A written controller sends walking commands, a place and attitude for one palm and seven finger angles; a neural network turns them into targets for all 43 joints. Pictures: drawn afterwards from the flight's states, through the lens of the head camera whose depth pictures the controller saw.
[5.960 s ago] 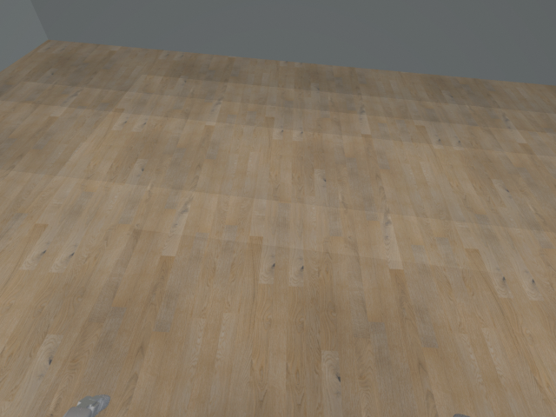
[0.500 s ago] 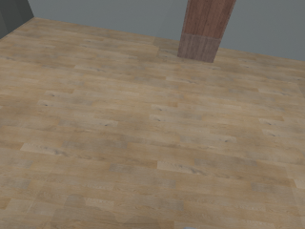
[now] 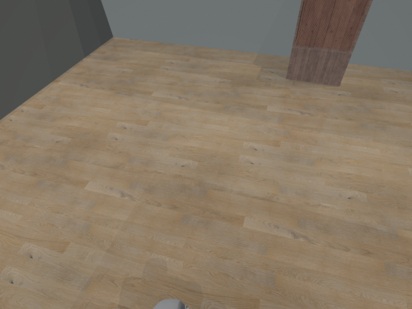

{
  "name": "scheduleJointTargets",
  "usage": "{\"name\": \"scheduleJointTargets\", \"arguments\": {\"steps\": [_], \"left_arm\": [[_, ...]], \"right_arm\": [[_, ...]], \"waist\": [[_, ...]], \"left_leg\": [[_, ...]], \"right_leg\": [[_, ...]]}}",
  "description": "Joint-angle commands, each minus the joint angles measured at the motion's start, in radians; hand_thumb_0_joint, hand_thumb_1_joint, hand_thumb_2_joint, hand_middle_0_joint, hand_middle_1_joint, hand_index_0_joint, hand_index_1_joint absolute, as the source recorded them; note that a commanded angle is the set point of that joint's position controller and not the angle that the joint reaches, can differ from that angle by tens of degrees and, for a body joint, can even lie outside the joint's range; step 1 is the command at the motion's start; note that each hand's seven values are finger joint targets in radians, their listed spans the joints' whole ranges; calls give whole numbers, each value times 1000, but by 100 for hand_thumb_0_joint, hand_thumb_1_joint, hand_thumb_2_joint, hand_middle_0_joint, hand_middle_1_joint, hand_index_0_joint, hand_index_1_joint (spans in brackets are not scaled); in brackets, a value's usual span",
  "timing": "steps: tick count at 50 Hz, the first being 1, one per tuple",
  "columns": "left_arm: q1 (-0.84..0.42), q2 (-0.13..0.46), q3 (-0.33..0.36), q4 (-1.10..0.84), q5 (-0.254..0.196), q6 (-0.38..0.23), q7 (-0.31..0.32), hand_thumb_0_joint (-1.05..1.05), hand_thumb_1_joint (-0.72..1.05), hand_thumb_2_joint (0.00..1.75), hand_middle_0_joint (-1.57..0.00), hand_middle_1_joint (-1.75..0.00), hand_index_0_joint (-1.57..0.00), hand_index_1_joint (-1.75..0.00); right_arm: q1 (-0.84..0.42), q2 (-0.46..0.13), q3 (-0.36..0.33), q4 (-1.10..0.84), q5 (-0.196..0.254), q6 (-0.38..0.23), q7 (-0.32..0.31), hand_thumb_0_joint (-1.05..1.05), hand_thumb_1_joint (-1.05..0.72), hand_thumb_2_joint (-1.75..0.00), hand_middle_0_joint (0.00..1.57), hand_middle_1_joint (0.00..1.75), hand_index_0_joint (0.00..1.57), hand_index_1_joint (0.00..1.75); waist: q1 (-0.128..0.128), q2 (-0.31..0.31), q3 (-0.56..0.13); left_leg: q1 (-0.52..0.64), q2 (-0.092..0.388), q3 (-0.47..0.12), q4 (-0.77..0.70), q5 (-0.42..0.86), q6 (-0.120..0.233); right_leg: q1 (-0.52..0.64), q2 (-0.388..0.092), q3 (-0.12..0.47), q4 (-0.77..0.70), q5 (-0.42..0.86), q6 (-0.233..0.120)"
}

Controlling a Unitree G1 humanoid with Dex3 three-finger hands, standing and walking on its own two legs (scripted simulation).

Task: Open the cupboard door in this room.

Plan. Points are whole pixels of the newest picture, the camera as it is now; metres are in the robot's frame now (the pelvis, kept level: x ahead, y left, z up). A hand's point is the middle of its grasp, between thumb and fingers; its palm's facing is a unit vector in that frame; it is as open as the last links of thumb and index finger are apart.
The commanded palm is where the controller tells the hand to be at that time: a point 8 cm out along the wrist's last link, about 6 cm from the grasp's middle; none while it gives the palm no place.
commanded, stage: stand and wait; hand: left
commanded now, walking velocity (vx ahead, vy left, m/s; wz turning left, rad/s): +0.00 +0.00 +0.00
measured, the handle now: out of the picture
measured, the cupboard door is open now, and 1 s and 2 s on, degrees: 0 0 0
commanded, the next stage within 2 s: turn or walk to find it in 0.56 s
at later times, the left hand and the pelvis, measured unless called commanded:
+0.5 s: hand out of the picture -0.05 +0.24 -0.18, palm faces +0.12 -0.97 -0.20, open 7.4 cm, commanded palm none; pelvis -0.02 +0.06 +0.00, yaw +3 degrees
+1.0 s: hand out of the picture -0.03 +0.25 -0.18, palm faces +0.16 -0.95 -0.25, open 7.4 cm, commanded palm none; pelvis -0.04 +0.04 -0.01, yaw +8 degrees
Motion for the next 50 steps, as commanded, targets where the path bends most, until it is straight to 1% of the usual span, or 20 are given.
{"name": "scheduleJointTargets", "arguments": {"steps": [1,7,10,11,12,13,14,17,20,23,26,28,29,30,32,35,41,45,47,50], "left_arm": [[44,181,46,-48,10,-34,9,0,90,90,-20,-30,-20,-30],[127,222,55,20,26,-29,6,0,90,90,-20,-30,-20,-30],[100,218,48,45,15,-23,6,0,90,90,-20,-30,-20,-30],[85,196,42,50,5,-19,6,0,90,90,-20,-30,-20,-30],[111,153,33,45,-2,-14,4,0,90,90,-20,-30,-20,-30],[117,100,17,33,-6,-8,3,0,90,90,-20,-30,-20,-30],[90,104,15,43,1,-1,6,0,90,90,-20,-30,-20,-30],[105,101,10,98,4,15,-1,0,90,90,-20,-30,-20,-30],[118,77,-1,125,6,9,-8,0,90,90,-20,-30,-20,-30],[119,72,-6,139,5,1,-5,0,90,90,-20,-30,-20,-30],[188,85,-9,174,9,-16,2,0,90,90,-20,-30,-20,-30],[161,115,-11,176,9,-27,6,0,90,90,-20,-30,-20,-30],[142,126,-11,169,7,-23,5,0,90,90,-20,-30,-20,-30],[124,134,-2,169,7,-25,5,0,90,90,-20,-30,-20,-30],[109,134,2,159,6,-20,5,0,90,90,-20,-30,-20,-30],[96,146,16,134,4,-11,7,0,90,90,-20,-30,-20,-30],[72,159,43,85,5,2,7,0,90,90,-20,-30,-20,-30],[64,131,47,51,5,3,4,0,90,90,-20,-30,-20,-30],[57,118,45,38,5,0,3,0,90,90,-20,-30,-20,-30],[48,107,46,19,-1,-3,4,0,90,90,-20,-30,-20,-30]], "right_arm": [[-24,-40,2,-53,5,-23,-3,0,-90,-90,20,30,20,30],[-112,-3,33,-59,21,-45,-14,0,-90,-90,20,30,20,30],[-32,1,43,-19,24,-61,-23,0,-90,-90,20,30,20,30],[5,-17,44,1,24,-73,-23,0,-90,-90,20,30,20,30],[19,-76,34,3,21,-86,-25,0,-90,-90,20,30,20,30],[8,-138,27,-6,16,-89,-31,0,-90,-90,20,30,20,30],[-24,-135,31,-5,11,-80,-35,0,-90,-90,20,30,20,30],[-112,-73,56,-1,14,-88,-57,0,-90,-90,20,30,20,30],[-107,-70,56,12,14,-90,-58,0,-90,-90,20,30,20,30],[-72,-57,49,34,17,-93,-58,0,-90,-90,20,30,20,30],[-78,-35,51,47,28,-96,-54,0,-90,-90,20,30,20,30],[-62,5,60,50,33,-95,-47,0,-90,-90,20,30,20,30],[-57,7,60,52,32,-93,-42,0,-90,-90,20,30,20,30],[-63,8,58,56,25,-83,-42,0,-90,-90,20,30,20,30],[-53,-1,59,60,23,-76,-39,0,-90,-90,20,30,20,30],[-38,-3,62,60,18,-75,-34,0,-90,-90,20,30,20,30],[-25,-24,50,24,11,-65,-28,0,-90,-90,20,30,20,30],[-13,-68,33,-6,7,-68,-29,0,-90,-90,20,30,20,30],[7,-88,24,-16,11,-74,-35,0,-90,-90,20,30,20,30],[26,-96,15,-20,7,-75,-40,0,-90,-90,20,30,20,30]], "waist": [[48,-208,7],[96,-241,-28],[46,-228,-66],[25,-156,-81],[28,12,-125],[33,201,-93],[28,173,-50],[56,195,20],[53,109,23],[43,72,4],[70,-16,-25],[44,-92,-10],[40,-53,15],[41,-165,38],[40,-205,84],[48,-108,77],[55,-15,44],[55,98,-14],[49,122,-58],[42,135,-95]], "left_leg": [[-51,36,3,-58,-10,-23],[114,31,84,-431,-135,-6],[317,16,113,-691,65,7],[412,39,89,-806,181,18],[510,162,-41,-847,311,53],[489,325,-201,-862,504,133],[371,353,-185,-892,454,194],[315,277,-100,-895,507,198],[359,240,-56,-874,557,194],[386,229,-56,-854,564,188],[347,163,-19,-775,409,121],[319,104,12,-784,253,80],[300,94,5,-810,189,76],[295,87,11,-792,162,67],[295,74,26,-772,124,65],[246,73,7,-768,126,71],[127,86,-64,-764,57,87],[110,165,-226,-863,55,136],[179,206,-298,-859,214,180],[281,221,-322,-806,455,222]], "right_leg": [[44,-235,178,-201,157,-82],[86,-262,181,-119,413,-124],[13,-213,144,-52,368,-67],[-34,-172,112,9,296,-24],[-119,-97,63,118,146,25],[-215,-38,24,194,-159,69],[-170,-29,62,286,-284,68],[-167,-40,118,374,-220,68],[-151,-31,100,283,-179,77],[-96,-23,85,144,-122,83],[37,-40,108,-97,130,79],[36,-103,186,-110,245,39],[17,-114,168,-100,194,35],[-25,-104,177,-103,132,29],[-91,-121,182,-137,9,18],[-80,-120,170,-117,-52,20],[-59,-114,123,-50,-131,22],[-41,-36,47,108,-68,52],[-69,-3,48,182,-71,58],[-130,19,80,221,-156,58]]}}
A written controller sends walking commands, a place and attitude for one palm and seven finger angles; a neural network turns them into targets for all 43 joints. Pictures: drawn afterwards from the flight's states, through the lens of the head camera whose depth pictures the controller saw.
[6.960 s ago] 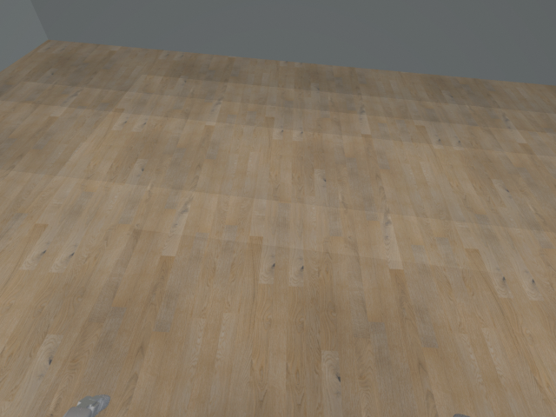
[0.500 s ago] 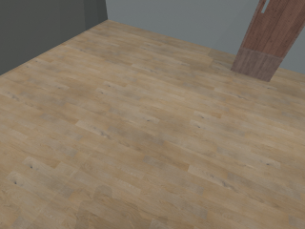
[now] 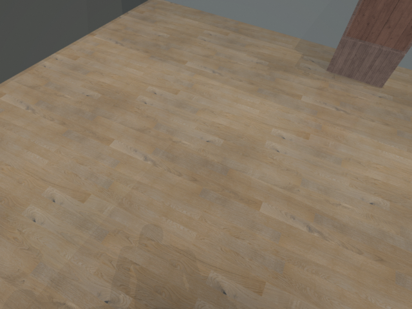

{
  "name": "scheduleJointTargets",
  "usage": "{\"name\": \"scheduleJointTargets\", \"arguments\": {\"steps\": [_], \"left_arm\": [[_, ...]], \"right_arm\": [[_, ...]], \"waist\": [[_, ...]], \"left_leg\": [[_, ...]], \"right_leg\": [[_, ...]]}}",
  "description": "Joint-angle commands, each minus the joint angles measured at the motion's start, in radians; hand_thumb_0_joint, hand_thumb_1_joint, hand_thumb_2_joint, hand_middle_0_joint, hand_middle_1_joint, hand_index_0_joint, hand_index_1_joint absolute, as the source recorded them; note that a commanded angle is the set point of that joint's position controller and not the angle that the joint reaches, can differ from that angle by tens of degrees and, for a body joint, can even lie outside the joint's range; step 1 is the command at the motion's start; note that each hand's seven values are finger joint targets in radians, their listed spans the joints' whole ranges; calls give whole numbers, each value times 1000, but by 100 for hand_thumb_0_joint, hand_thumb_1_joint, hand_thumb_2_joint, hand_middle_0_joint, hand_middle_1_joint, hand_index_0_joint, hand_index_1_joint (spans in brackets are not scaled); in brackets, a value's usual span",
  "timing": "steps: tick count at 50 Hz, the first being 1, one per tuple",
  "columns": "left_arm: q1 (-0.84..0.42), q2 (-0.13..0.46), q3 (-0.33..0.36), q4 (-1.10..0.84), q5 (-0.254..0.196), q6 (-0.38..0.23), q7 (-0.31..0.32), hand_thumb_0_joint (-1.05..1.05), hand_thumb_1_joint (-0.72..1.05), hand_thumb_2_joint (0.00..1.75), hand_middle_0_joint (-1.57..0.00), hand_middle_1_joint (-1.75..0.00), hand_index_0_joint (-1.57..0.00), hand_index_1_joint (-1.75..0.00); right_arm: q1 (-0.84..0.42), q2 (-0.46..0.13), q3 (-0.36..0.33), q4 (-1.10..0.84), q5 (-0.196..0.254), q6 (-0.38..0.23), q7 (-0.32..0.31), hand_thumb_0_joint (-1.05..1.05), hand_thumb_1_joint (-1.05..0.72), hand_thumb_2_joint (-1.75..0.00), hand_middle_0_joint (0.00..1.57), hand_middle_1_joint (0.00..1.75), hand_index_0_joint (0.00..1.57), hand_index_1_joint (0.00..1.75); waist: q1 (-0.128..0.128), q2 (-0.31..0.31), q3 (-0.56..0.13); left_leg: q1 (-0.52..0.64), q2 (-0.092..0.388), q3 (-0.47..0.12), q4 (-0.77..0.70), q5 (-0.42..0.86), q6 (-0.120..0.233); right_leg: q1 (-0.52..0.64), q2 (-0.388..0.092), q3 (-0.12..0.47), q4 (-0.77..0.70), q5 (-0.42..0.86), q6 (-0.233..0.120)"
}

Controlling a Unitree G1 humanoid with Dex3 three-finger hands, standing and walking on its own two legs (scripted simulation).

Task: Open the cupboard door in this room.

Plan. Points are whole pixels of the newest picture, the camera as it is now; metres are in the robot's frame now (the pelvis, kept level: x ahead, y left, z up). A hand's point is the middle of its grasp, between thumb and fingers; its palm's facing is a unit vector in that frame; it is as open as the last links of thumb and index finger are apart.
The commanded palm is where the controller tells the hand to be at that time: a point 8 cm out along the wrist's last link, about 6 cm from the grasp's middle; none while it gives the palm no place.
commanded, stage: turn or walk to find it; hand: left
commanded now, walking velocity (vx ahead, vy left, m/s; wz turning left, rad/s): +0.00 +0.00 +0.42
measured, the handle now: out of the picture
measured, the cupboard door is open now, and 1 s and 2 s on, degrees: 0 0 0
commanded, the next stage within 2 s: none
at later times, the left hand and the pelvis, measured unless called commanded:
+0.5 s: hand out of the picture -0.04 +0.20 -0.17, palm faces +0.30 -0.92 -0.24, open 7.4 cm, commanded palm none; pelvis -0.01 +0.00 +0.00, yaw +15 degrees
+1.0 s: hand out of the picture +0.02 +0.22 -0.14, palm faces +0.42 -0.86 -0.28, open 7.4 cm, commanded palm none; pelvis -0.02 -0.02 +0.00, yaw +26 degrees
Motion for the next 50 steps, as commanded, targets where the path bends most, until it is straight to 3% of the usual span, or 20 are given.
{"name": "scheduleJointTargets", "arguments": {"steps": [1,3,4,5,6,7,9,12,20,24,25,26,27,29,34,42,47,48,49,50], "left_arm": [[47,50,14,-77,-3,-23,3,0,90,90,-20,-30,-20,-30],[90,62,15,-65,-5,-33,4,0,90,90,-20,-30,-20,-30],[116,104,22,-59,2,-40,10,0,90,90,-20,-30,-20,-30],[128,177,36,-58,12,-44,14,0,90,90,-20,-30,-20,-30],[128,180,34,-67,8,-49,13,0,90,90,-20,-30,-20,-30],[92,147,29,-73,7,-47,17,0,90,90,-20,-30,-20,-30],[9,129,18,-101,10,-44,13,0,90,90,-20,-30,-20,-30],[29,121,12,-104,17,-50,11,0,90,90,-20,-30,-20,-30],[107,194,35,-94,28,-41,3,0,90,90,-20,-30,-20,-30],[77,207,40,-101,16,-32,-3,0,90,90,-20,-30,-20,-30],[71,188,38,-112,7,-29,-6,0,90,90,-20,-30,-20,-30],[68,122,25,-150,1,-25,-13,0,90,90,-20,-30,-20,-30],[3,109,7,-179,9,-17,-6,0,90,90,-20,-30,-20,-30],[-24,112,14,-160,8,-3,-2,0,90,90,-20,-30,-20,-30],[0,112,19,-132,5,-7,-19,0,90,90,-20,-30,-20,-30],[-83,91,11,-176,0,-3,-11,0,90,90,-20,-30,-20,-30],[7,96,14,-160,-6,-21,-8,0,90,90,-20,-30,-20,-30],[43,114,21,-155,-4,-30,-5,0,90,90,-20,-30,-20,-30],[71,182,33,-152,9,-42,3,0,90,90,-20,-30,-20,-30],[85,260,48,-156,19,-45,7,0,90,90,-20,-30,-20,-30]], "right_arm": [[3,-193,-42,-86,3,-31,-15,0,-90,-90,20,30,20,30],[-28,-182,-42,-101,8,-28,-13,0,-90,-90,20,30,20,30],[-37,-150,-40,-113,15,-28,-8,0,-90,-90,20,30,20,30],[-47,-99,-33,-141,17,-27,-3,0,-90,-90,20,30,20,30],[-63,-123,-42,-139,5,-14,-5,0,-90,-90,20,30,20,30],[-62,-142,-49,-130,1,-2,-5,0,-90,-90,20,30,20,30],[-62,-118,-50,-111,4,9,9,0,-90,-90,20,30,20,30],[-89,-111,-45,-116,6,13,21,0,-90,-90,20,30,20,30],[-236,-120,-25,-183,13,-1,25,0,-90,-90,20,30,20,30],[-164,-153,-28,-176,11,-17,24,0,-90,-90,20,30,20,30],[-110,-210,-41,-166,7,-28,23,0,-90,-90,20,30,20,30],[-53,-316,-65,-165,1,-37,18,0,-90,-90,20,30,20,30],[4,-352,-71,-144,11,-26,12,0,-90,-90,20,30,20,30],[-39,-296,-58,-138,6,-32,-10,0,-90,-90,20,30,20,30],[-116,-245,-41,-165,8,-39,-11,0,-90,-90,20,30,20,30],[-67,-245,-53,-155,0,-30,-4,0,-90,-90,20,30,20,30],[-100,-243,-61,-166,1,-22,1,0,-90,-90,20,30,20,30],[-97,-222,-61,-170,7,-22,3,0,-90,-90,20,30,20,30],[-75,-167,-53,-176,16,-24,9,0,-90,-90,20,30,20,30],[-94,-123,-45,-206,15,-22,9,0,-90,-90,20,30,20,30]], "waist": [[25,194,-134],[51,130,-152],[56,0,-162],[60,-221,-127],[67,-243,-110],[47,-218,-79],[8,-109,-5],[13,-117,7],[74,-185,-60],[26,-140,-119],[-9,-4,-173],[-35,287,-203],[-57,273,-197],[-43,260,-156],[6,153,-117],[-13,167,-79],[34,163,-104],[52,115,-122],[60,-67,-155],[75,-300,-124]], "left_leg": [[99,252,-343,-159,435,142],[17,195,-277,-73,433,90],[-107,120,-182,28,297,33],[-249,-2,-31,177,-10,-32],[-252,13,-30,363,-289,-49],[-251,48,-61,484,-281,-50],[-253,61,-35,602,-197,-64],[-243,72,9,591,-145,-81],[-123,75,99,250,-181,-82],[91,65,136,-63,44,-61],[254,135,50,-152,249,-32],[412,382,-285,-156,650,93],[364,462,-296,-164,826,171],[326,398,-241,-156,811,178],[264,280,-132,-170,687,130],[176,279,-243,-192,524,153],[54,221,-269,-113,439,106],[-17,182,-251,-62,325,65],[-158,97,-162,73,91,2],[-288,-27,-22,303,-302,-55]], "right_leg": [[7,33,39,37,-67,0],[166,6,55,-159,92,-4],[292,-107,144,-229,215,-30],[337,-306,315,-264,383,-116],[253,-403,344,-294,505,-192],[200,-383,300,-303,522,-213],[132,-297,170,-289,473,-187],[142,-256,76,-277,509,-152],[247,-280,14,-184,654,-163],[193,-249,-53,-53,574,-82],[87,-209,-89,88,447,-32],[-184,-72,-113,294,-100,43],[-202,-43,-18,418,-345,43],[-244,-55,65,501,-256,44],[-210,-29,65,491,-89,58],[-121,3,66,265,-113,58],[110,45,40,-77,55,38],[225,16,54,-208,154,34],[368,-150,203,-290,194,-8],[343,-388,430,-321,323,-123]]}}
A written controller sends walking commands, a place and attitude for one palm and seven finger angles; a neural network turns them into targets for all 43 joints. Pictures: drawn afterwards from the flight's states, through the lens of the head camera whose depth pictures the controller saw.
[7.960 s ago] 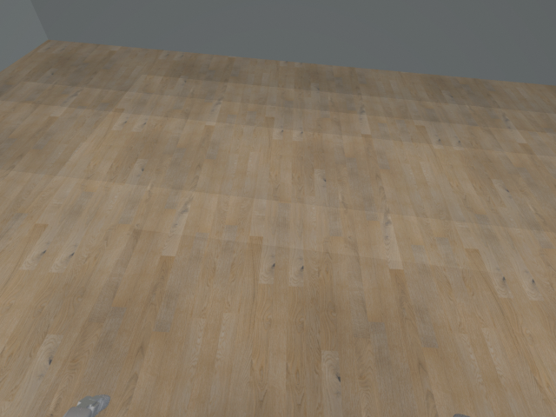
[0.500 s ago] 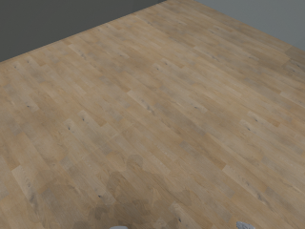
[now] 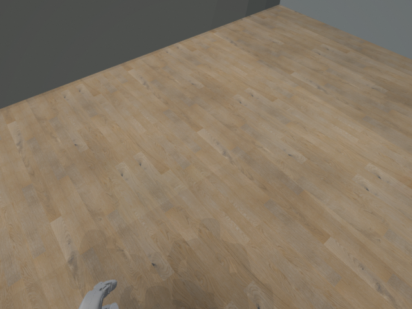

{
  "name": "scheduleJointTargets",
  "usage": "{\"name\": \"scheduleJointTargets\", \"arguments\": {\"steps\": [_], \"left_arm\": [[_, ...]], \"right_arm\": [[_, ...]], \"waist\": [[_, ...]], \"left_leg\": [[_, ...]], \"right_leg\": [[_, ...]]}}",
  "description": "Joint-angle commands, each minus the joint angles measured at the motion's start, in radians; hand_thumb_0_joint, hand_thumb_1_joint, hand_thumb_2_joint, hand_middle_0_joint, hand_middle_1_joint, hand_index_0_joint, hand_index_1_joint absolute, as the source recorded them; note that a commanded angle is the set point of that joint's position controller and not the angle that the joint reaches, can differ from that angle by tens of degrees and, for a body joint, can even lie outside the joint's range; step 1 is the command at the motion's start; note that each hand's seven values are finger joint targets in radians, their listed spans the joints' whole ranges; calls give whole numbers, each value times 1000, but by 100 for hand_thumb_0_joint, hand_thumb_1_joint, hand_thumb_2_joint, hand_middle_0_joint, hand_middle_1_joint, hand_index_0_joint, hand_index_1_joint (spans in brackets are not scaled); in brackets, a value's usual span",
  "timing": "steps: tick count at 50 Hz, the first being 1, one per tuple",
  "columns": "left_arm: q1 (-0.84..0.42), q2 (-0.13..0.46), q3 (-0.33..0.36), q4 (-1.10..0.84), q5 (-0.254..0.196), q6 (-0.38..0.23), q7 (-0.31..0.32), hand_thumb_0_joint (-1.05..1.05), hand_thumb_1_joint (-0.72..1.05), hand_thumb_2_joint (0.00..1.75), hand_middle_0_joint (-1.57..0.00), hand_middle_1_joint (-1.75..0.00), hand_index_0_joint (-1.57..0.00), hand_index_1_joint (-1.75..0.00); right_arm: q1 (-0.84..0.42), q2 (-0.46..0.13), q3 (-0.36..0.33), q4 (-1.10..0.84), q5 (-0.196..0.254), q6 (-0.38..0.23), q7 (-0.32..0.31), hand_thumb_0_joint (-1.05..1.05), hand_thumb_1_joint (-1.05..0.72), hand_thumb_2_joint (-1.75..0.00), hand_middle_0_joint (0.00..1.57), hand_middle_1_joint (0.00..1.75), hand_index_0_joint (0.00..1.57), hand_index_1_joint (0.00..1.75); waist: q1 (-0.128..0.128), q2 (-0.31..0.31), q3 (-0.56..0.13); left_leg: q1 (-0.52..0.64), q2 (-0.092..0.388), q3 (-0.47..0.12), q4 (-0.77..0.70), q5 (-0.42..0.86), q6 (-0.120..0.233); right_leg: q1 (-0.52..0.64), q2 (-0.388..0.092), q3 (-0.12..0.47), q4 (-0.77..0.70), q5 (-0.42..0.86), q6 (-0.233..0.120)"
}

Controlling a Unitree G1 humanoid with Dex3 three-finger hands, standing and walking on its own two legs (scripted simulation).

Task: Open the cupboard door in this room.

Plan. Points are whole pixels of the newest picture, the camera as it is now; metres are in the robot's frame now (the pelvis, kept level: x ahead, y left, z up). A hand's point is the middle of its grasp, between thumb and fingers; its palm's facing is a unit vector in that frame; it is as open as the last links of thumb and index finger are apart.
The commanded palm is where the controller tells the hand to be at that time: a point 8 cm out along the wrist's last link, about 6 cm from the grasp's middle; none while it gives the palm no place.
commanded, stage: turn or walk to find it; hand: left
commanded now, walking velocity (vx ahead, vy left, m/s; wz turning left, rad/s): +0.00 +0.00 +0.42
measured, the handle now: out of the picture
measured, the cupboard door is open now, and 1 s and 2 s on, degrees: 0 0 0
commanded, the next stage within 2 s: none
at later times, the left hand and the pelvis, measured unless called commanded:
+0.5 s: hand out of the picture -0.07 +0.21 -0.18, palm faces +0.31 -0.92 -0.24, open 7.4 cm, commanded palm none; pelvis -0.03 +0.01 +0.00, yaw +15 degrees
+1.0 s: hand out of the picture +0.00 +0.22 -0.14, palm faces +0.41 -0.87 -0.27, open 7.4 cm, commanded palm none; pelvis -0.04 -0.01 +0.00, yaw +25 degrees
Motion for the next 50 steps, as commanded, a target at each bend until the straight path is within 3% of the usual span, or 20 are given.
{"name": "scheduleJointTargets", "arguments": {"steps": [1,2,3,5,7,14,19,22,23,24,25,26,28,31,36,42,45,48,49,50], "left_arm": [[176,257,53,-42,17,-22,18,0,90,90,-20,-30,-20,-30],[105,208,58,-52,14,-26,25,0,90,90,-20,-30,-20,-30],[54,188,49,-66,13,-22,21,0,90,90,-20,-30,-20,-30],[14,140,30,-75,12,-30,13,0,90,90,-20,-30,-20,-30],[40,133,28,-66,13,-34,13,0,90,90,-20,-30,-20,-30],[173,171,41,-10,24,-34,17,0,90,90,-20,-30,-20,-30],[203,206,54,18,31,-25,14,0,90,90,-20,-30,-20,-30],[169,209,56,28,24,-18,10,0,90,90,-20,-30,-20,-30],[158,195,56,24,15,-12,9,0,90,90,-20,-30,-20,-30],[177,145,48,2,6,-3,6,0,90,90,-20,-30,-20,-30],[129,89,26,-32,9,5,5,0,90,90,-20,-30,-20,-30],[101,118,31,-35,14,16,7,0,90,90,-20,-30,-20,-30],[81,115,40,-11,19,24,2,0,90,90,-20,-30,-20,-30],[120,120,38,19,16,14,-9,0,90,90,-20,-30,-20,-30],[93,118,36,7,11,14,-1,0,90,90,-20,-30,-20,-30],[10,98,29,-40,6,11,3,0,90,90,-20,-30,-20,-30],[20,84,26,-48,1,4,4,0,90,90,-20,-30,-20,-30],[98,94,30,-31,-3,-8,7,0,90,90,-20,-30,-20,-30],[136,113,35,-22,0,-17,9,0,90,90,-20,-30,-20,-30],[159,179,46,-16,12,-27,17,0,90,90,-20,-30,-20,-30]], "right_arm": [[-53,-112,-40,-119,8,-14,-5,0,-90,-90,20,30,20,30],[-26,-119,-44,-97,2,2,-3,0,-90,-90,20,30,20,30],[-22,-114,-48,-73,2,10,3,0,-90,-90,20,30,20,30],[22,-96,-43,-43,-2,11,15,0,-90,-90,20,30,20,30],[42,-92,-41,-34,2,12,17,0,-90,-90,20,30,20,30],[-72,-80,-24,-60,5,10,13,0,-90,-90,20,30,20,30],[-113,-64,-6,-78,18,-8,9,0,-90,-90,20,30,20,30],[-49,-76,-8,-64,19,-19,6,0,-90,-90,20,30,20,30],[-5,-101,-13,-51,16,-28,8,0,-90,-90,20,30,20,30],[22,-189,-31,-53,9,-39,5,0,-90,-90,20,30,20,30],[56,-266,-47,-51,7,-33,-3,0,-90,-90,20,30,20,30],[54,-266,-45,-43,3,-24,-5,0,-90,-90,20,30,20,30],[-35,-208,-30,-61,1,-31,-22,0,-90,-90,20,30,20,30],[-72,-178,-15,-74,7,-43,-25,0,-90,-90,20,30,20,30],[-14,-173,-22,-67,9,-47,-24,0,-90,-90,20,30,20,30],[18,-176,-34,-63,-1,-38,-21,0,-90,-90,20,30,20,30],[2,-180,-38,-69,-4,-33,-19,0,-90,-90,20,30,20,30],[-18,-175,-42,-77,1,-31,-16,0,-90,-90,20,30,20,30],[-24,-161,-42,-82,7,-31,-13,0,-90,-90,20,30,20,30],[-5,-107,-35,-87,17,-33,-7,0,-90,-90,20,30,20,30]], "waist": [[96,-257,-111],[61,-293,-82],[41,-215,-16],[8,-179,6],[9,-192,-16],[71,-196,-60],[95,-236,-104],[45,-208,-122],[15,-125,-140],[3,118,-164],[-20,303,-121],[-24,188,-114],[6,199,-43],[36,116,-54],[20,73,-84],[-4,104,-79],[7,126,-101],[46,104,-136],[66,56,-155],[74,-111,-174]], "left_leg": [[-260,3,-15,469,-321,-12],[-258,29,-48,562,-263,-12],[-254,37,-30,641,-196,-16],[-257,48,5,677,-92,-32],[-266,53,21,676,-49,-48],[-241,79,72,450,-150,-70],[-122,68,134,207,-206,-48],[43,63,159,-22,-41,-32],[160,84,139,-154,99,-20],[288,266,-109,-232,270,52],[273,436,-297,-262,571,155],[193,460,-236,-251,492,205],[129,355,-194,-273,367,174],[187,274,-94,-234,551,152],[232,275,-126,-224,609,170],[208,280,-218,-207,563,197],[161,259,-247,-183,579,189],[82,216,-252,-122,523,150],[13,173,-224,-75,406,105],[-157,92,-138,37,156,41]], "right_leg": [[150,-462,363,-301,259,-186],[83,-413,318,-339,136,-175],[12,-359,264,-353,32,-151],[13,-270,124,-318,113,-110],[65,-253,62,-305,176,-102],[202,-312,42,-251,383,-154],[222,-342,21,-180,517,-177],[139,-324,-29,-95,440,-118],[59,-292,-79,-7,347,-67],[-133,-180,-134,179,69,4],[-288,-85,-101,355,-344,50],[-243,-96,-22,459,-327,31],[-286,-100,21,523,-209,38],[-283,-81,22,546,-101,53],[-265,-72,38,497,-89,73],[-212,-46,43,325,-158,66],[-112,-14,31,183,-154,50],[59,3,18,-60,11,38],[176,-23,27,-201,128,34],[341,-184,164,-262,183,-8]]}}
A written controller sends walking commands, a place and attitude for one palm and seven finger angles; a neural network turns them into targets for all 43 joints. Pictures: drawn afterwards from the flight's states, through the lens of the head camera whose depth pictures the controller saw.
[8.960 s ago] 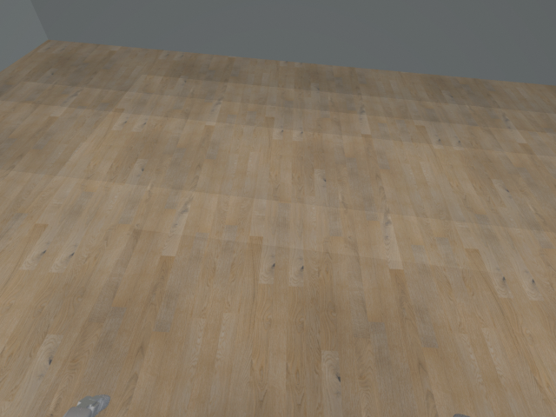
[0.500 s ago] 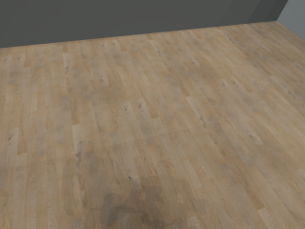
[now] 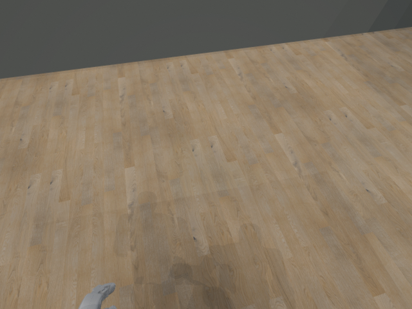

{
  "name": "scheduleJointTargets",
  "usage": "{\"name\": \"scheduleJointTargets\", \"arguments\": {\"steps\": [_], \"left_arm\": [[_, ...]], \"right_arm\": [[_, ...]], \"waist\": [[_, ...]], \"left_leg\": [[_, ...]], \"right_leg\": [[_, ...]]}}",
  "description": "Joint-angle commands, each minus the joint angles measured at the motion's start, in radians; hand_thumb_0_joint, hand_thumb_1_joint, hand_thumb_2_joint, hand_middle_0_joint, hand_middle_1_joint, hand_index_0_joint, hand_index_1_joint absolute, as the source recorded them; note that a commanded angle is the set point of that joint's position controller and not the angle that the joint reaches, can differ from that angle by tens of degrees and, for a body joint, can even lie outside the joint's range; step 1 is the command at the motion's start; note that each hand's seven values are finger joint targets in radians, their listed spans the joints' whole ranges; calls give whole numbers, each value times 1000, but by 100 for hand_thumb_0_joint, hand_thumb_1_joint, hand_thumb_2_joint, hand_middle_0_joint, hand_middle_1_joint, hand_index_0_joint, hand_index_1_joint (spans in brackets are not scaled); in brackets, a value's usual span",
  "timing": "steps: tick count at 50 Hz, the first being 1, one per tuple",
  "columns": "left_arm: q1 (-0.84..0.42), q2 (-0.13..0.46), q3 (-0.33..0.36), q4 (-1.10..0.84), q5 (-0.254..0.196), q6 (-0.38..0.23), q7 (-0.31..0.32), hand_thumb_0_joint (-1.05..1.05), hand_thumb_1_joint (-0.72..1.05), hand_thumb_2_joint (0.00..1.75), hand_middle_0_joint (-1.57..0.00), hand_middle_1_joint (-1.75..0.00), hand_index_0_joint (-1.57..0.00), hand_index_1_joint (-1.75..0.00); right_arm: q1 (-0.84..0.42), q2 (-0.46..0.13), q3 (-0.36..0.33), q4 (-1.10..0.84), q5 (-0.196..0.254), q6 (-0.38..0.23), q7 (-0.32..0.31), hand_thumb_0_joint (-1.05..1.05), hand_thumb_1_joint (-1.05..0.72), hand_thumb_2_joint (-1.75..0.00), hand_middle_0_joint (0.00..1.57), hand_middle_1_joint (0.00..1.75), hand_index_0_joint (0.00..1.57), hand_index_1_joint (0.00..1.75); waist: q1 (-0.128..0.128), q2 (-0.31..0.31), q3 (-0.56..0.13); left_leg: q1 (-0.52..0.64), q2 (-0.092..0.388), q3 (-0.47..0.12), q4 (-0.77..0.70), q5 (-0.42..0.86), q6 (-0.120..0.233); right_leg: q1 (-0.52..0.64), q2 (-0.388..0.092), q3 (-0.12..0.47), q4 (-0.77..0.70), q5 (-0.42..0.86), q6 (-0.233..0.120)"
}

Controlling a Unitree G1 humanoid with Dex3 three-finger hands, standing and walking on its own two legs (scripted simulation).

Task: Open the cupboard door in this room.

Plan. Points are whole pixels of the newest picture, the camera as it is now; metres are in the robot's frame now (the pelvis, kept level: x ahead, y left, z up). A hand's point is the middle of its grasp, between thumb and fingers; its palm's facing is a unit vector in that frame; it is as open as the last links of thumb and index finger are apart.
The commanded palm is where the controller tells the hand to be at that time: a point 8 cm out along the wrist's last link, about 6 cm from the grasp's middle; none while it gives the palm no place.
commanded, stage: turn or walk to find it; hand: left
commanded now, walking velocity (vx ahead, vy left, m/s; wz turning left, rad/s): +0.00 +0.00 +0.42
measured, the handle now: out of the picture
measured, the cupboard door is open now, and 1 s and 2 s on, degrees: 0 0 0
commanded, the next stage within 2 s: none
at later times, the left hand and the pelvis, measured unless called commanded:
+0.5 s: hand out of the picture -0.08 +0.19 -0.16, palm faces +0.32 -0.91 -0.25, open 7.4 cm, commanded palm none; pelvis -0.05 -0.01 +0.00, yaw +15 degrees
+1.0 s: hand out of the picture -0.08 +0.21 -0.15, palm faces +0.44 -0.86 -0.27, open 7.4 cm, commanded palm none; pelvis -0.09 -0.02 +0.00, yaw +25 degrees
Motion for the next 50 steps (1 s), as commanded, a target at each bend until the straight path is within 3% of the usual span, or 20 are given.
{"name": "scheduleJointTargets", "arguments": {"steps": [1,2,3,5,7,9,14,20,23,25,26,27,28,29,31,34,36,45,48,50], "left_arm": [[180,250,59,-29,27,-42,20,0,90,90,-20,-30,-20,-30],[177,245,54,-41,19,-35,20,0,90,90,-20,-30,-20,-30],[105,198,55,-53,15,-42,24,0,90,90,-20,-30,-20,-30],[14,151,34,-75,14,-37,18,0,90,90,-20,-30,-20,-30],[9,126,29,-74,15,-43,16,0,90,90,-20,-30,-20,-30],[44,129,30,-66,16,-47,15,0,90,90,-20,-30,-20,-30],[131,144,36,-33,21,-45,16,0,90,90,-20,-30,-20,-30],[194,187,49,3,33,-39,16,0,90,90,-20,-30,-20,-30],[189,204,58,16,35,-33,14,0,90,90,-20,-30,-20,-30],[164,202,58,21,28,-27,10,0,90,90,-20,-30,-20,-30],[161,186,55,18,19,-21,8,0,90,90,-20,-30,-20,-30],[164,133,46,-1,11,-12,6,0,90,90,-20,-30,-20,-30],[120,81,29,-39,16,-1,3,0,90,90,-20,-30,-20,-30],[89,111,33,-42,19,10,3,0,90,90,-20,-30,-20,-30],[79,114,44,-14,24,22,-1,0,90,90,-20,-30,-20,-30],[131,117,42,18,24,10,-13,0,90,90,-20,-30,-20,-30],[126,114,40,17,21,5,-10,0,90,90,-20,-30,-20,-30],[39,82,28,-42,10,-1,1,0,90,90,-20,-30,-20,-30],[81,80,27,-36,3,-7,5,0,90,90,-20,-30,-20,-30],[154,88,32,-17,3,-17,6,0,90,90,-20,-30,-20,-30]], "right_arm": [[-28,-72,-28,-114,19,-27,0,0,-90,-90,20,30,20,30],[-50,-123,-43,-117,13,-14,-3,0,-90,-90,20,30,20,30],[-23,-127,-47,-82,5,5,-1,0,-90,-90,20,30,20,30],[16,-110,-50,-41,3,17,13,0,-90,-90,20,30,20,30],[48,-96,-47,-25,4,20,20,0,-90,-90,20,30,20,30],[52,-95,-45,-22,2,24,21,0,-90,-90,20,30,20,30],[-17,-98,-40,-35,3,25,20,0,-90,-90,20,30,20,30],[-99,-77,-18,-58,15,9,17,0,-90,-90,20,30,20,30],[-88,-69,-11,-64,23,-6,12,0,-90,-90,20,30,20,30],[-30,-80,-11,-51,22,-14,10,0,-90,-90,20,30,20,30],[7,-107,-17,-40,20,-23,12,0,-90,-90,20,30,20,30],[33,-189,-34,-41,13,-31,10,0,-90,-90,20,30,20,30],[48,-268,-51,-46,9,-24,1,0,-90,-90,20,30,20,30],[39,-268,-48,-43,5,-16,-1,0,-90,-90,20,30,20,30],[-65,-212,-30,-61,3,-21,-16,0,-90,-90,20,30,20,30],[-98,-184,-17,-78,9,-33,-18,0,-90,-90,20,30,20,30],[-58,-184,-21,-72,12,-39,-18,0,-90,-90,20,30,20,30],[4,-185,-39,-65,2,-29,-14,0,-90,-90,20,30,20,30],[-25,-184,-41,-74,0,-22,-10,0,-90,-90,20,30,20,30],[-49,-179,-44,-83,6,-21,-7,0,-90,-90,20,30,20,30]], "waist": [[95,-326,-140],[100,-227,-118],[63,-245,-75],[17,-143,5],[4,-139,10],[17,-169,-5],[55,-181,-12],[93,-192,-69],[85,-210,-99],[44,-188,-110],[17,-93,-132],[2,165,-134],[-16,336,-77],[-19,208,-56],[19,226,4],[46,123,-17],[35,103,-55],[3,127,-89],[27,153,-89],[67,107,-116]], "left_leg": [[-323,-16,15,302,-308,-36],[-274,23,-14,484,-357,-34],[-262,48,-55,590,-300,-34],[-268,63,-18,705,-176,-44],[-268,73,9,725,-105,-58],[-275,79,21,721,-76,-74],[-282,101,35,627,-111,-88],[-182,105,102,351,-227,-76],[-86,97,137,190,-226,-58],[46,87,155,8,-78,-45],[166,108,129,-117,49,-34],[260,290,-124,-215,140,25],[207,452,-303,-258,348,118],[109,478,-254,-254,277,167],[49,361,-195,-273,155,130],[95,290,-119,-241,259,123],[155,283,-115,-219,365,130],[174,298,-238,-174,415,179],[68,273,-268,-151,394,164],[-18,222,-249,-95,306,119]], "right_leg": [[357,-415,358,-294,388,-168],[203,-473,331,-302,431,-241],[113,-407,281,-338,301,-234],[39,-301,150,-340,174,-186],[37,-260,66,-336,193,-159],[73,-254,37,-342,175,-156],[140,-288,44,-335,195,-181],[208,-336,17,-267,385,-222],[192,-352,1,-209,440,-221],[117,-325,-52,-139,378,-166],[36,-290,-102,-44,294,-115],[-154,-173,-153,158,34,-47],[-296,-83,-120,331,-287,-2],[-250,-96,-42,427,-258,-20],[-280,-91,2,498,-138,-14],[-271,-74,5,523,-38,2],[-273,-67,7,509,-29,12],[-184,-31,16,255,-129,11],[-37,-2,4,81,-88,-4],[121,3,-15,-133,82,-10]]}}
